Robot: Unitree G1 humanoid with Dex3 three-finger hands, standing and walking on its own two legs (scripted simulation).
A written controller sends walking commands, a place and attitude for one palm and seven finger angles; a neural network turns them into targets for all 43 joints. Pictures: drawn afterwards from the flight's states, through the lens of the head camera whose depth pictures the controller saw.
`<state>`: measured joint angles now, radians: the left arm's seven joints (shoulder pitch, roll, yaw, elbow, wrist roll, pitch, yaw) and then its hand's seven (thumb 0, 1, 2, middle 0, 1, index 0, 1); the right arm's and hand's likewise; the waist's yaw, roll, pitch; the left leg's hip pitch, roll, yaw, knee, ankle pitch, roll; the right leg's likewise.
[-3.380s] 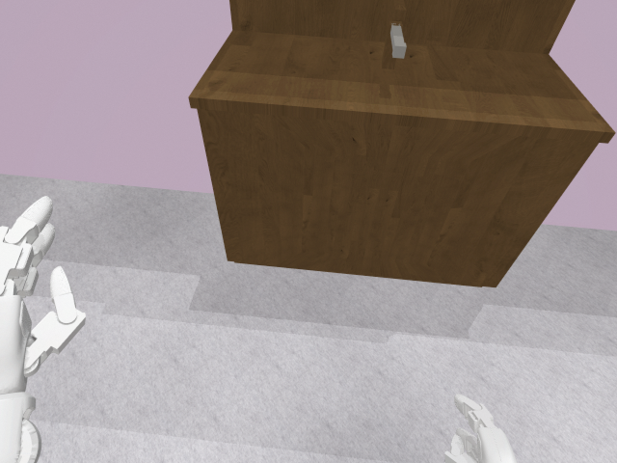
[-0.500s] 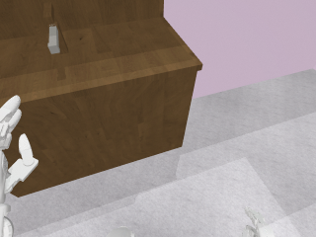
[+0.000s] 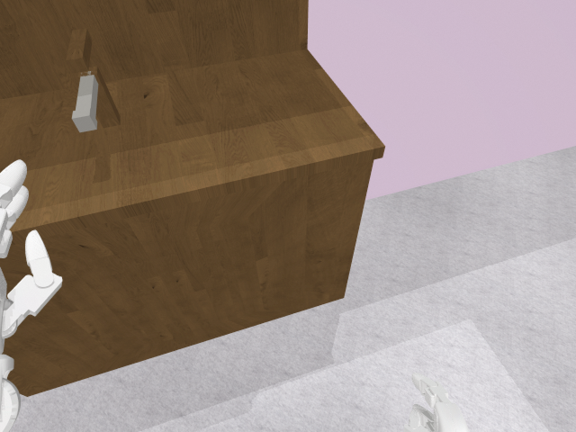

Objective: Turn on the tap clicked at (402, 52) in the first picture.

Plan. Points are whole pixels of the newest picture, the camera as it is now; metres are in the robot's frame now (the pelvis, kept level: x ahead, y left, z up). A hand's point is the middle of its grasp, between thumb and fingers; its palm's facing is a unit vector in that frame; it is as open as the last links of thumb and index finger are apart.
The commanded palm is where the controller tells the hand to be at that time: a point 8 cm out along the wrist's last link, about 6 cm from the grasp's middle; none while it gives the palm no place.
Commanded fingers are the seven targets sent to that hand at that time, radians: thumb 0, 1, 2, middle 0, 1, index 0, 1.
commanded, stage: take the last steps up to it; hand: left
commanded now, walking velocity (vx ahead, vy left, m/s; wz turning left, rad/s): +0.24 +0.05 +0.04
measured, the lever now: (85, 120) +0.55 +0.39 +0.13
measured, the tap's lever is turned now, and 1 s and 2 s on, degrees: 0 0 0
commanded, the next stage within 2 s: come to a stop and stand still in 0.40 s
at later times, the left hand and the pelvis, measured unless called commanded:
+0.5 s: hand (80, 203) +0.31 +0.26 +0.20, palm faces +0.39 -0.83 -0.39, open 7.4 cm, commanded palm +0.25 +0.30 +0.19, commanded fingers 0.00 0.90 0.90 -0.20 -0.30 -0.20 -0.30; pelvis +0.09 +0.02 +0.02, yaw +0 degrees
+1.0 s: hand (25, 182) +0.32 +0.32 +0.21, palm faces +0.53 -0.74 -0.42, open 7.4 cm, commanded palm +0.24 +0.30 +0.19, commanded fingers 0.00 0.90 0.90 -0.20 -0.30 -0.20 -0.30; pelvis +0.07 +0.02 +0.01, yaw -1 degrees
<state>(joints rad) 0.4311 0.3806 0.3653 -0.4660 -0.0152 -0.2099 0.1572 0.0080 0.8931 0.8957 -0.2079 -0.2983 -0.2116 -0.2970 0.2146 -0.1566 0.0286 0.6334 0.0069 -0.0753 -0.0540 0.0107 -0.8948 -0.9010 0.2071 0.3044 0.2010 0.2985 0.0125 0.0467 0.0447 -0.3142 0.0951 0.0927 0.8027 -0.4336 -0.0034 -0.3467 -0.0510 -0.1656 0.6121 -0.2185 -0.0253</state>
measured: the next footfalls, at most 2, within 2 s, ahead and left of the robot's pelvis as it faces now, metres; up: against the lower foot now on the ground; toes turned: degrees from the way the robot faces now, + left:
left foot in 0.26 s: +0.16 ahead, +0.13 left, +0.00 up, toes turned +9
right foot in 0.60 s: +0.18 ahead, -0.08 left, +0.00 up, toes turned +3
